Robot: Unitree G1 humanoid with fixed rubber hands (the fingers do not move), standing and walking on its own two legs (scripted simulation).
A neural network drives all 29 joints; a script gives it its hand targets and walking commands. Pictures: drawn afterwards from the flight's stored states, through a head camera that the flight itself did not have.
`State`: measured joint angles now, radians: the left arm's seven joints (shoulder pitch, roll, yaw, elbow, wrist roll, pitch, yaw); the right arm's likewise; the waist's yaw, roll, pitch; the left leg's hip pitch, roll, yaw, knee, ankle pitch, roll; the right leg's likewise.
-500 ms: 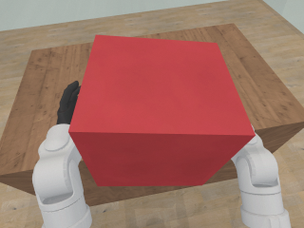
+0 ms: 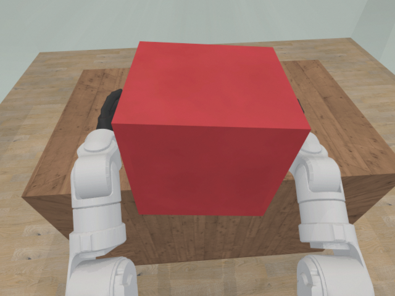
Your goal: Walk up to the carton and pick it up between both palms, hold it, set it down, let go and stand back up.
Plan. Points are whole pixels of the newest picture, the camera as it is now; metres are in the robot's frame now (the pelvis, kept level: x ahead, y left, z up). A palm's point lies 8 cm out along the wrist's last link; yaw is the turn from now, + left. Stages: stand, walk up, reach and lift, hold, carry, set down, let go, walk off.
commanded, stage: hold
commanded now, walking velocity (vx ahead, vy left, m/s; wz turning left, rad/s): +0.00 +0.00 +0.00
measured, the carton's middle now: (204, 132) +0.39 +0.00 +0.15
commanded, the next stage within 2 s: none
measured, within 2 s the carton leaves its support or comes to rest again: neither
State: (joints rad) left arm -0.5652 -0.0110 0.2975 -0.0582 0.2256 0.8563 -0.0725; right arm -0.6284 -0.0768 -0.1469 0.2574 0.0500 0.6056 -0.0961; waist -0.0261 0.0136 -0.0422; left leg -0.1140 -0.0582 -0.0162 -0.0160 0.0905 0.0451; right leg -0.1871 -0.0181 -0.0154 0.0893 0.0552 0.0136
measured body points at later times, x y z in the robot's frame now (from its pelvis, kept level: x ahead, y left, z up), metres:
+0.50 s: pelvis +0.06 -0.02 +0.00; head +0.08 -0.02 +0.45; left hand +0.42 +0.15 +0.16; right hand +0.44 -0.20 +0.15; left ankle +0.05 +0.09 -0.75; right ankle +0.06 -0.12 -0.75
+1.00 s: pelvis +0.07 -0.01 +0.00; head +0.09 -0.02 +0.45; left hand +0.39 +0.15 +0.17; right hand +0.39 -0.20 +0.14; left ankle +0.05 +0.09 -0.75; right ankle +0.06 -0.12 -0.75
